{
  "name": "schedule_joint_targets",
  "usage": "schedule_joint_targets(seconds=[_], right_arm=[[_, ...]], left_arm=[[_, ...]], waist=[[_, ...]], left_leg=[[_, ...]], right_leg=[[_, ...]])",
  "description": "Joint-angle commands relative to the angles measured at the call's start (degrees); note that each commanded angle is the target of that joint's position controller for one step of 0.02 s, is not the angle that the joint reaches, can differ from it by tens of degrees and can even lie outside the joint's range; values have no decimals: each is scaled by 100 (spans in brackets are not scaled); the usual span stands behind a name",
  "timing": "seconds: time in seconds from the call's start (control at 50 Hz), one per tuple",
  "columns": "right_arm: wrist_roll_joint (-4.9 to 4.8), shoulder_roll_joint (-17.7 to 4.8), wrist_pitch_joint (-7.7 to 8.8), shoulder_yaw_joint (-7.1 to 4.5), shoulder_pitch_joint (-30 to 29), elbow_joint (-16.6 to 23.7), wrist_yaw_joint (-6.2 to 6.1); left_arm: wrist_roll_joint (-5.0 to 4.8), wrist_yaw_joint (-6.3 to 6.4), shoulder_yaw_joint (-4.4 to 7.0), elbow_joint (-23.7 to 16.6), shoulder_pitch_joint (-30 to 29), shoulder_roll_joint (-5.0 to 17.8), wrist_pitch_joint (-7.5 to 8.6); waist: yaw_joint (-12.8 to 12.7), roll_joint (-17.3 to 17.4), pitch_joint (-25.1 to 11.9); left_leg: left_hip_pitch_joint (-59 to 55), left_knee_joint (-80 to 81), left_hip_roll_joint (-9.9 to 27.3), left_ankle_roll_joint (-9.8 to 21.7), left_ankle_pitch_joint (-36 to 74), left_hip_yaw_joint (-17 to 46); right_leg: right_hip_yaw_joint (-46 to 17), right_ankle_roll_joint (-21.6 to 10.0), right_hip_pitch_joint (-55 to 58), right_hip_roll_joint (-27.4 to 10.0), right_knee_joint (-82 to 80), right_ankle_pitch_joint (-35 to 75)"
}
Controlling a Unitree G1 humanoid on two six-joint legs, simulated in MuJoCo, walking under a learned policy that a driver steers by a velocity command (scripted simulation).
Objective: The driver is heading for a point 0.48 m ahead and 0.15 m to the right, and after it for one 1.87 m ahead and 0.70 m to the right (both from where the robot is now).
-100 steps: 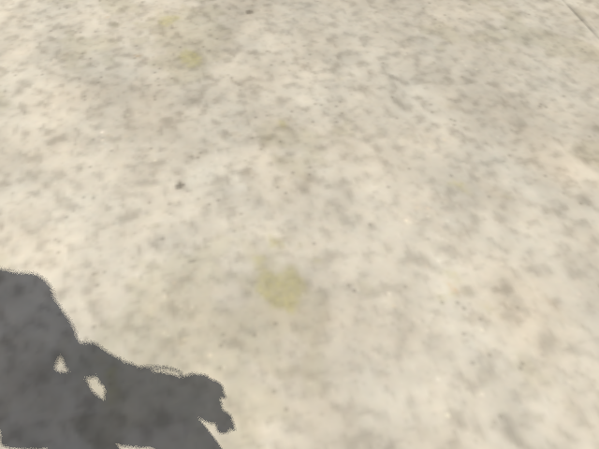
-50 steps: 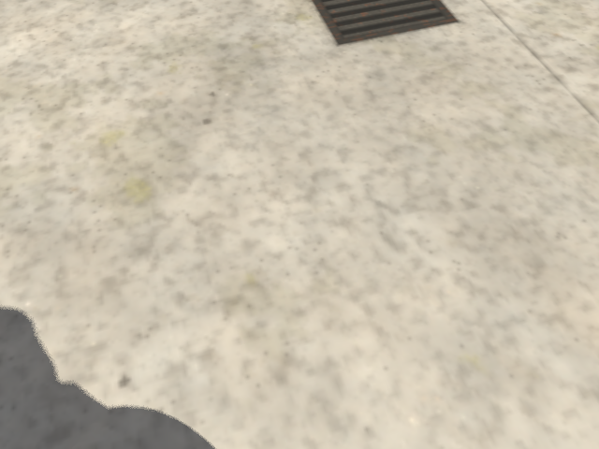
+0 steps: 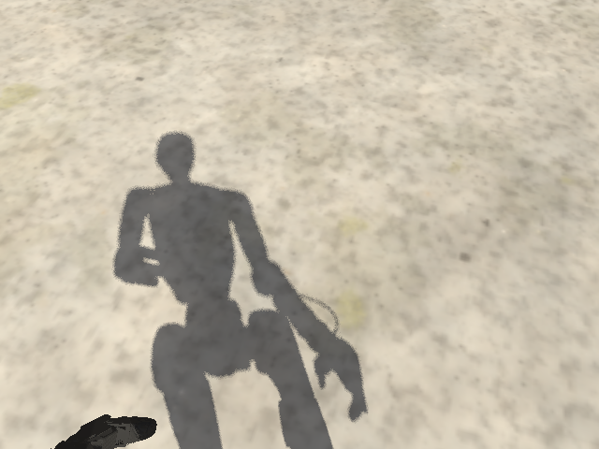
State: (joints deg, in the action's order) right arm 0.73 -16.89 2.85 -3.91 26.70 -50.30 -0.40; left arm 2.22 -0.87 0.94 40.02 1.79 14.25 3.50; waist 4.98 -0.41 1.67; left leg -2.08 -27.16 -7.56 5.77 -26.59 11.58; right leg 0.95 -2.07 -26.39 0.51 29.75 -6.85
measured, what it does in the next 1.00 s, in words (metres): walks ahead, turning right: left foot, then right foot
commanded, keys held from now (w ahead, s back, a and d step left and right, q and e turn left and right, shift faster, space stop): w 0.22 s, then w+e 0.36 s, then e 0.42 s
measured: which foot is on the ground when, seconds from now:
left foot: down 0.00-0.00, up 0.02-0.46, down 0.48-0.96, up 0.98-1.00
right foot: down 0.00-0.50, up 0.52-0.94, down 0.96-1.00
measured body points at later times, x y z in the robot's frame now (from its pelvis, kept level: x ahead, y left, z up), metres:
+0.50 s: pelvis +0.26 +0.01 +0.01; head +0.29 +0.02 +0.46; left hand +0.20 +0.27 -0.13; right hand +0.48 -0.21 -0.08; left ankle +0.37 +0.10 -0.72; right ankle +0.12 -0.10 -0.72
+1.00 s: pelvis +0.43 -0.02 +0.00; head +0.47 -0.04 +0.44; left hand +0.67 +0.16 -0.11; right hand +0.39 -0.29 -0.14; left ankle +0.37 +0.11 -0.68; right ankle +0.49 -0.11 -0.72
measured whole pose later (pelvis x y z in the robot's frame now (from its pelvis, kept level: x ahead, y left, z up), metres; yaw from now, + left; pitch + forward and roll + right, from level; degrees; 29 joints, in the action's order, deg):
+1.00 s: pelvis +0.43 -0.02 +0.00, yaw -20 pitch +0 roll +1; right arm 0.8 -14.5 0.8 -2.9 15.4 -48.6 -1.4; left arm 1.7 -2.0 3.0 42.8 6.6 14.0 0.2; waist 1.7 0.4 5.0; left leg 14.5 -52.6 3.8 -0.8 -31.8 -10.7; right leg 3.8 -6.3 -25.7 2.4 35.4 -9.5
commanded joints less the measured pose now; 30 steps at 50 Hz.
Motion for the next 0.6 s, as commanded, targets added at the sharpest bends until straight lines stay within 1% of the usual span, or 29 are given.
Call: schedule_joint_targets(seconds=[0.02, 0.04, 0.06, 0.08, 0.1, 0.12, 0.16, 0.2, 0.22, 0.26, 0.28, 0.32, 0.36, 0.4, 0.42, 0.44, 0.46, 0.48, 0.5, 0.52, 0.54, 0.56, 0.58, 0.6], right_arm=[[-189, -76, 121, 3, 716, 458, 39], [37, -547, 74, -32, 391, 320, -13], [63, -587, 67, -53, -168, 394, 33], [63, -500, 74, -19, -468, 464, 73], [95, -447, 41, -11, -588, 495, 114], [138, -392, -12, 10, -527, 480, 153], [167, -294, -76, 42, -521, 450, 194], [190, -241, -101, 75, -833, 537, 230], [194, -214, -103, 100, -1101, 616, 245], [198, -125, -79, 168, -1732, 821, 265], [182, -45, -63, 214, -1986, 896, 277], [138, 43, -37, 283, -2373, 995, 288], [106, -10, -13, 295, -2604, 1042, 262], [89, -103, 22, 278, -2723, 1096, 213], [86, -162, 47, 259, -2682, 1099, 187], [86, -229, 79, 230, -2482, 1051, 158], [101, -306, 126, 184, -2029, 911, 116], [174, -530, 208, 90, -1299, 674, 44], [310, -992, 259, -29, -336, 603, -47], [294, -1476, 160, -160, -312, 610, -55], [167, -956, 94, -74, -608, 664, -32], [127, -510, 103, 45, -1020, 716, -14], [114, -307, 141, 90, -1233, 708, 2], [104, -189, 184, 123, -1318, 688, -21]], left_arm=[[117, 153, 551, 284, 2352, 1837, 60], [-44, 94, 473, 252, 1943, 1306, -10], [-99, 70, 374, 177, 1465, 893, -6], [-65, 47, 310, 210, 1243, 660, 17], [-68, 56, 275, 294, 1256, 583, 51], [-87, 59, 255, 398, 1307, 540, 89], [-137, 23, 257, 570, 1540, 565, 197], [-177, 7, 280, 704, 1705, 649, 251], [-183, 6, 284, 764, 1783, 659, 250], [-211, 0, 259, 894, 1966, 587, 215], [-218, -3, 261, 948, 2050, 594, 200], [-211, 6, 294, 1049, 2238, 707, 181], [-195, 16, 323, 1128, 2409, 813, 154], [-179, 36, 337, 1174, 2471, 864, 123], [-166, 49, 350, 1177, 2434, 902, 108], [-155, 63, 366, 1173, 2370, 942, 93], [-171, 69, 380, 1159, 2266, 977, 81], [-201, 56, 354, 1149, 2266, 865, 85], [-241, 42, 280, 900, 2138, 581, 113], [-371, 74, 202, 731, 2704, 124, 70], [-194, 121, 335, 904, 2568, 694, -44], [-165, 68, 366, 905, 2294, 661, -70], [-165, 20, 343, 893, 2135, 499, -88], [-120, -8, 363, 900, 2047, 466, -147]], waist=[[-806, -1754, -1976], [-725, -724, -1297], [-661, -204, -515], [-599, -29, -229], [-531, -225, -94], [-440, -448, -92], [-390, -503, -155], [-391, -479, -68], [-432, -458, 14], [-545, -424, 156], [-603, -420, 180], [-708, -431, 186], [-780, -415, 148], [-772, -440, 117], [-716, -454, 92], [-597, -463, 31], [-357, -384, -134], [-76, -75, -568], [315, 580, -1375], [12, 1766, -1777], [-74, 893, -1223], [-235, 506, -549], [-338, 480, -233], [-430, 577, -52]], left_leg=[[3013, -4119, -216, -172, -152, -492], [3640, -4533, 194, -91, -95, -268], [3631, -4428, 419, -94, 449, -283], [3529, -4177, 589, -106, 736, -353], [3426, -3952, 715, -131, 810, -422], [3226, -3774, 782, -184, 851, -483], [3178, -3613, 779, -255, 900, -605], [3511, -3340, 914, -339, 1137, -762], [3697, -3120, 1017, -391, 1328, -864], [3827, -2410, 1169, -525, 1715, -1129], [3721, -2005, 1159, -582, 1917, -1217], [3415, -1326, 1058, -650, 2202, -1336], [3153, -924, 938, -663, 2325, -1398], [2963, -698, 888, -596, 2217, -1349], [2798, -571, 861, -543, 2051, -1309], [2483, -384, 810, -486, 1870, -1281], [1831, -30, 710, -402, 1822, -1313], [731, 242, 863, -246, 1848, -1138], [-574, 436, 2192, 58, 987, 196], [-1393, 1104, 3423, 558, 292, 2310], [-778, 1240, 3258, 594, -191, 2412], [-145, 1349, 2955, 474, 20, 1566], [332, 1530, 2684, 367, 767, 850], [631, 1582, 2495, 266, 1742, 271]], right_leg=[[-4129, -1337, 4399, -2544, -1122, -1227], [-4475, -1266, 3747, -2362, -1466, -2015], [-3485, -1153, 2912, -2096, -1539, -1893], [-2779, -1025, 2430, -1805, -1639, -1203], [-2222, -915, 2164, -1561, -1707, -554], [-1849, -831, 1955, -1381, -1781, -137], [-1490, -879, 1932, -1283, -1848, 635], [-1250, -968, 1999, -1280, -2030, 850], [-1140, -992, 2023, -1262, -2140, 863], [-976, -994, 1992, -1079, -2234, 1019], [-878, -962, 1943, -978, -2213, 1135], [-788, -914, 1893, -905, -2102, 1413], [-857, -881, 1988, -959, -1905, 1693], [-1057, -845, 2155, -1092, -1676, 1892], [-1163, -812, 2223, -1148, -1527, 1954], [-1254, -759, 2247, -1170, -1309, 2018], [-1219, -676, 2155, -1070, -832, 2259], [-987, -555, 1826, -743, 146, 2166], [-664, -420, 960, -348, 1731, 732], [-108, -288, -675, 408, 3167, -2382], [-425, -356, -1042, 50, 3745, -2256], [-522, -359, -1073, -172, 3748, -1733], [-484, -300, -942, -337, 3599, -1388], [-417, -214, -796, -413, 3486, -1258]])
